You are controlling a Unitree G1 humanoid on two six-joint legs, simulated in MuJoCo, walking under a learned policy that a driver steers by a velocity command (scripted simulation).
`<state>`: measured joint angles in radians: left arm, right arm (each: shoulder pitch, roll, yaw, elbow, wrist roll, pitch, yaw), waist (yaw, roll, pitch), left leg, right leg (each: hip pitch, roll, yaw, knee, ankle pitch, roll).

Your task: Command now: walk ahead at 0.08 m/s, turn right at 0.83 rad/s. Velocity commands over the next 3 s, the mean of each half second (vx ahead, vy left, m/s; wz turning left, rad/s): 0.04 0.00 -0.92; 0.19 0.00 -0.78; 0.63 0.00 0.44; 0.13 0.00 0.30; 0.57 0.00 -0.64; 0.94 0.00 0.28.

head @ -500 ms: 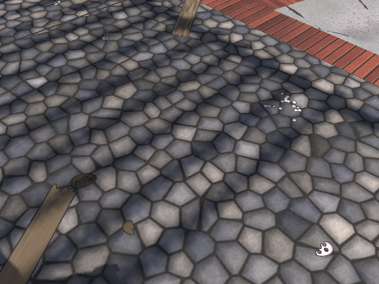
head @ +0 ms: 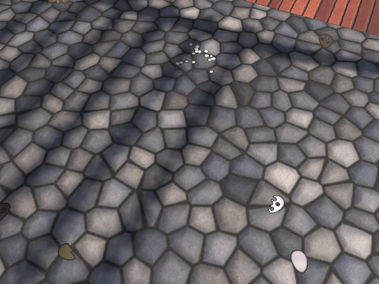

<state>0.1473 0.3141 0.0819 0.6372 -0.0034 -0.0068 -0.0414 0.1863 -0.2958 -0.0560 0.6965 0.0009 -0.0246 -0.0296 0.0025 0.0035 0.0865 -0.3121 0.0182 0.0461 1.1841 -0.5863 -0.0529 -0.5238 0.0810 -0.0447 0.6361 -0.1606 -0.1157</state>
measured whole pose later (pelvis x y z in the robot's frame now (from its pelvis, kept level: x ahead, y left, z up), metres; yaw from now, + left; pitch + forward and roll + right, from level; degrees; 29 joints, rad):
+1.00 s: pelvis +0.09 -0.01 +0.04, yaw -52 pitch +2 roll +3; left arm 0.39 0.26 0.04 0.69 0.00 -0.04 0.00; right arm 0.18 -0.33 -0.11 0.72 -0.02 -0.05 0.02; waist 0.02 0.03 -0.02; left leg -0.66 0.08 0.01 1.03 -0.13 -0.02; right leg -0.14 -0.01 0.04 0.38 -0.28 -0.06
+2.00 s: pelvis +0.52 -0.35 +0.02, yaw -25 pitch +1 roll +0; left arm 0.19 0.24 0.03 0.67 0.00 -0.01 0.00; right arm 0.14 -0.27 -0.03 0.67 0.00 0.06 -0.04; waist 0.03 0.00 0.07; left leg -0.39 -0.04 -0.11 0.94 -0.52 -0.07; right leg -0.41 0.09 0.07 0.46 -0.05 -0.05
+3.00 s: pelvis +0.87 -0.80 +0.00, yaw -38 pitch +0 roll -1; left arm 0.47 0.23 0.03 0.93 0.02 -0.10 0.02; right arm 0.10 -0.27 -0.03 0.76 -0.01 -0.02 0.07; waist 0.01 0.01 0.05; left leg -0.75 0.01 0.18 0.78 0.06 0.15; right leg 0.31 0.07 -0.30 0.20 -0.44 0.00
